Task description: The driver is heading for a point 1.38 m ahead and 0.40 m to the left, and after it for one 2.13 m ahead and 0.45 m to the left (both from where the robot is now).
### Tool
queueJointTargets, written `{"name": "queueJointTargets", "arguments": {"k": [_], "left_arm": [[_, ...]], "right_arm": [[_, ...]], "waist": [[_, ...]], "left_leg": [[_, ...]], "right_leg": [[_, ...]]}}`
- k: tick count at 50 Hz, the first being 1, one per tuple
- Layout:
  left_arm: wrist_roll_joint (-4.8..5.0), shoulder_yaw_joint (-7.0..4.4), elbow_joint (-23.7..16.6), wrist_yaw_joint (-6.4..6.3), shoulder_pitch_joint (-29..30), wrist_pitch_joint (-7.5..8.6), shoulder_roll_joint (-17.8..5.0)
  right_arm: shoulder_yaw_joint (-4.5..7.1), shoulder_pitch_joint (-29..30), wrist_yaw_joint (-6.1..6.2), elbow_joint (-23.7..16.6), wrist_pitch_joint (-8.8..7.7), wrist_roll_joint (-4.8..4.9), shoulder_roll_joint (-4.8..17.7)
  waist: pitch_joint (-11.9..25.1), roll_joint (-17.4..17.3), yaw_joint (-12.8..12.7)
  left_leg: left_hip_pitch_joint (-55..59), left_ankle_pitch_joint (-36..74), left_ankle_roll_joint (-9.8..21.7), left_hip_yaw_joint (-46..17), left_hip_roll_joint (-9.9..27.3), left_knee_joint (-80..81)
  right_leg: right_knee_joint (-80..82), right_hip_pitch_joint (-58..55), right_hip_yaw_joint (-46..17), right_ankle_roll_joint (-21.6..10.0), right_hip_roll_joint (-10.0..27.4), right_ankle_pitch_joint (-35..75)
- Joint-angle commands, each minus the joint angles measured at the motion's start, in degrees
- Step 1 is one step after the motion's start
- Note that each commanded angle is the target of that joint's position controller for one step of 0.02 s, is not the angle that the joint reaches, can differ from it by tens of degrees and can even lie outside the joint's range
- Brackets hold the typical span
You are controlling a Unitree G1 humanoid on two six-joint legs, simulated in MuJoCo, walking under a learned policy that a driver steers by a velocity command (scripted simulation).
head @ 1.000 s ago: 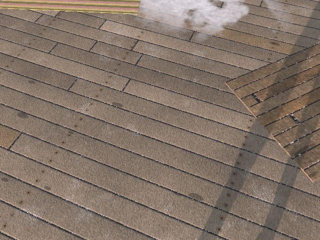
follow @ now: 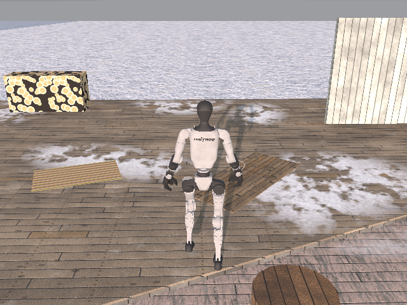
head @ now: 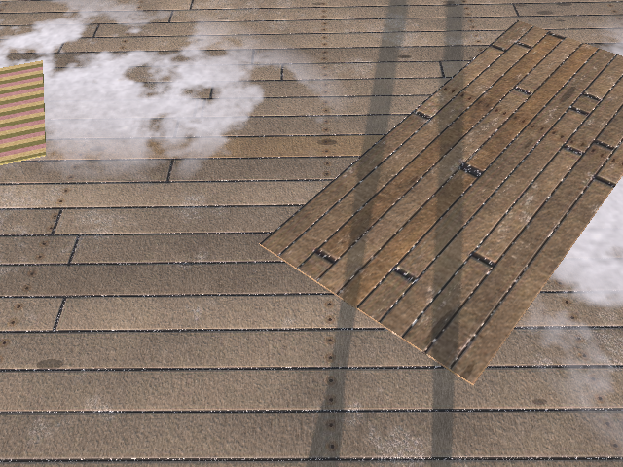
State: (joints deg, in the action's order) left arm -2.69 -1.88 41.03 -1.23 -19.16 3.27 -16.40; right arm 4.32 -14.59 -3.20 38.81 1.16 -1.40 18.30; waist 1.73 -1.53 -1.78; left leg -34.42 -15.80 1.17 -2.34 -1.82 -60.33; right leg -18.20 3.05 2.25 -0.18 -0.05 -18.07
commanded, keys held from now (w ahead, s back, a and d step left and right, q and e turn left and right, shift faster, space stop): w+q+shift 0.66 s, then w+e+shift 0.34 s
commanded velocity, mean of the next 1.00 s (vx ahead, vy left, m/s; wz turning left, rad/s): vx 0.95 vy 0.00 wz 0.60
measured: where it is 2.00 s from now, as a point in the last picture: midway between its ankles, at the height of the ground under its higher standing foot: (125, 136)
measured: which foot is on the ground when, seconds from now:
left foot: up 0.00-0.26, down 0.28-0.72, up 0.74-1.00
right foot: down 0.00-0.28, up 0.30-0.68, down 0.70-1.00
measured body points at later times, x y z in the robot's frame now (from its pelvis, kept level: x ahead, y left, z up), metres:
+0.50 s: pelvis +0.36 +0.14 -0.01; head +0.39 +0.14 +0.44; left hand +0.41 +0.43 -0.09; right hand +0.51 -0.11 -0.14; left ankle +0.30 +0.14 -0.74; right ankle +0.50 +0.00 -0.66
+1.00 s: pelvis +0.78 +0.36 +0.00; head +0.79 +0.38 +0.45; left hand +0.52 +0.51 -0.13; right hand +1.13 +0.37 -0.03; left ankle +0.81 +0.55 -0.70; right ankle +0.78 +0.20 -0.74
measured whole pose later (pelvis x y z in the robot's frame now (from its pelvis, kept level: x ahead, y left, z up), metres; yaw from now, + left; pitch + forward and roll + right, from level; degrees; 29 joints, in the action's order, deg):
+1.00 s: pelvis +0.78 +0.36 +0.00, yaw +35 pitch +2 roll -2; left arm -0.9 -3.5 52.6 0.7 -34.7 3.9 -17.2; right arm -2.0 2.6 -3.8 33.6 -4.4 -3.1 16.4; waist -0.1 -0.9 -6.9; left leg -36.5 -9.6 0.9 -3.3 2.7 -43.7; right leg -17.8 2.0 -5.7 -1.6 -4.2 -17.7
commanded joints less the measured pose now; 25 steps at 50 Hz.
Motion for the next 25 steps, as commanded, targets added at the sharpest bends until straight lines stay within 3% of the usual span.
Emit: {"name": "queueJointTargets", "arguments": {"k": [1,4,7,8,9,10,11,12,13,14,15,16,17,18,19,20,22,24,25], "left_arm": [[0.27,-1.88,-1.48,0.15,-1.06,2.19,-7.25],[0.09,-1.79,1.14,0.6,-3.67,3.09,-6.7],[0.03,-1.6,3.66,0.55,-5.48,3.38,-6.41],[0.13,-1.34,4.77,0.51,-6.22,3.2,-6.03],[-0.05,-1.67,4.76,0.39,-6.36,3.42,-8.4],[-0.06,-1.84,5.57,0.2,-6.8,3.31,-9.19],[0.1,-2.25,5.92,0.02,-7.37,2.67,-10.96],[-0.17,-2.94,5.35,-0.13,-6.16,1.48,-13.24],[0.02,-3.31,4.34,-0.18,-4.55,0.85,-14.58],[-0.1,-3.06,3.41,0.25,-3.64,1.09,-13.42],[0.59,-0.8,-1.36,1.91,-3.18,1.89,-3.92],[0.65,-1.06,-5.77,1.98,2.01,3.32,-8.14],[0.69,-1.09,-7.18,2.03,7.74,4.13,-9.07],[0.9,-0.36,-6.97,1.81,6.23,4.59,-7.86],[-0.15,0.03,-6.76,1.66,6.13,4.14,-7.15],[-1.2,0.33,-6.03,1.63,3.7,3.0,-6.79],[-2.13,0.52,-5.87,1.73,2.55,0.5,-6.24],[-2.02,1.17,-9.16,2.04,9.86,-0.39,-5.28],[-1.46,1.5,-10.86,2.32,14.16,-0.36,-4.84]], "right_arm": [[0.47,8.87,-1.99,-6.97,-0.53,-0.8,3.06],[-0.02,13.28,-2.81,-8.73,-0.22,-0.86,3.21],[-1.19,19.84,-3.82,-10.88,-0.41,-1.08,2.52],[-1.57,19.72,-3.71,-10.1,-0.34,-0.79,1.92],[-2.39,20.75,-3.82,-11.76,-0.54,-0.65,0.45],[-2.33,19.69,-3.35,-11.34,-0.41,-0.52,1.08],[-1.8,15.65,-2.59,-10.15,-0.5,-0.58,2.37],[-0.82,6.91,-1.91,-7.8,-0.77,-0.15,4.46],[0.73,-5.58,-1.2,-4.35,-1.17,-0.1,7.53],[2.69,-15.09,0.15,-0.42,-1.36,-0.59,11.1],[4.29,-8.57,1.25,-0.99,-0.49,-0.18,17.63],[4.89,-10.06,1.17,-3.41,-0.14,0.08,19.4],[4.52,-10.3,1.81,-1.61,-0.29,0.28,17.2],[3.8,-9.77,2.36,-0.07,-0.96,0.35,14.46],[3.14,-7.37,2.79,0.05,-1.96,0.13,12.5],[2.39,-4.67,3.2,-0.32,-2.69,-0.11,11.16],[1.18,-4.09,3.12,-0.12,-3.92,0.61,8.8],[0.99,-4.62,2.74,0.34,-4.97,1.08,8.88],[1.03,-5.1,2.69,0.59,-5.25,0.96,8.85]], "waist": [[-6.81,7.58,-1.5],[-9.97,7.07,-1.63],[-13.33,5.86,-2.72],[-11.92,4.95,-3.07],[-12.76,7.19,-1.96],[-10.56,7.49,-0.47],[-7.09,8.9,2.29],[-1.47,10.13,6.93],[5.49,10.25,12.84],[9.79,6.02,16.29],[9.36,-13.13,7.76],[18.28,-5.82,10.65],[11.45,-0.28,10.81],[3.08,3.21,7.03],[-0.21,5.85,4.31],[-2.51,5.71,1.26],[-4.94,4.74,-0.93],[-9.23,3.68,-0.03],[-10.71,2.86,1.03]], "left_leg": [[-20.94,4.61,-0.04,-0.95,4.36,-8.98],[-22.63,7.45,0.89,0.34,5.44,-5.91],[-16.85,9.28,3.38,7.31,5.87,5.06],[-13.05,7.33,5.05,11.32,3.14,7.06],[-7.49,6.15,6.8,12.35,3.8,11.84],[-2.79,4.4,8.32,15.17,0.76,13.1],[2.05,1.78,9.5,16.39,-1.97,13.69],[11.04,-2.47,10.71,15.83,-4.4,13.66],[26.86,-4.28,12.57,13.39,-6.59,15.04],[44.06,-5.52,13.67,5.59,-5.22,21.02],[56.84,-19.53,19.19,-25.26,10.89,31.86],[59.73,-23.74,24.14,-45.88,16.06,41.65],[54.88,-19.89,22.07,-42.37,15.69,44.81],[44.01,-12.87,20.34,-37.59,14.61,46.11],[35.27,-8.05,18.97,-31.78,11.68,45.93],[28.79,-4.47,18.83,-27.04,8.94,46.03],[20.61,-2.25,19.24,-23.05,6.09,48.03],[13.4,0.09,18.77,-20.37,3.68,51.84],[11.48,2.59,18.1,-19.77,2.55,53.0]], "right_leg": [[11.91,-6.3,-9.46,-5.87,15.77,-4.94],[13.82,-5.88,-2.43,-5.22,15.25,0.73],[16.31,-3.86,5.53,-4.43,13.85,9.33],[14.93,-5.49,9.34,-3.85,11.24,20.15],[11.74,-3.35,10.94,-3.47,13.62,36.61],[7.25,-5.7,12.49,-3.13,13.98,59.04],[-0.34,-8.31,12.93,-2.82,14.77,74.88],[-11.76,-8.36,12.75,-3.15,15.95,82.36],[-26.98,-2.34,11.57,-3.96,17.07,82.26],[-45.64,10.63,10.88,-2.65,13.89,60.54],[-69.48,37.32,8.94,1.27,0.87,-4.47],[-77.25,44.31,-4.82,0.79,-1.41,-3.05],[-74.67,47.45,-7.59,0.09,2.21,1.18],[-68.29,45.17,-6.8,-0.09,4.64,2.6],[-62.98,41.07,-6.94,0.23,6.71,1.28],[-60.61,37.7,-7.03,0.94,7.25,-0.98],[-54.62,35.56,-6.28,2.65,8.44,-4.94],[-44.96,35.37,-3.43,3.91,8.71,-0.57],[-39.6,34.69,-2.35,4.44,8.08,4.55]]}}
Velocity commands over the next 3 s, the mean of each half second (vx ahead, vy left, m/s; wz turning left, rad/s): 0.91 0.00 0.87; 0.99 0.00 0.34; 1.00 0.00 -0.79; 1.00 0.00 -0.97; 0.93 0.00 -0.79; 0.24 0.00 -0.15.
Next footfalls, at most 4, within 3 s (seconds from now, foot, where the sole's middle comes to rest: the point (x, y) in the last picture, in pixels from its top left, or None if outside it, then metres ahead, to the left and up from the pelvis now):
0.28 left None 0.34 0.15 -0.78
0.70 right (250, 342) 0.81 0.23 -0.78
1.10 left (98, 303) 0.92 0.63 -0.78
1.52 right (143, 179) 1.38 0.62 -0.78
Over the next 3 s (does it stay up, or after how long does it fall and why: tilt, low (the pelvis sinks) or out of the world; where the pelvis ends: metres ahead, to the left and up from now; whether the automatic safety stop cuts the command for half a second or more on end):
stays up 2.25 0.39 -0.01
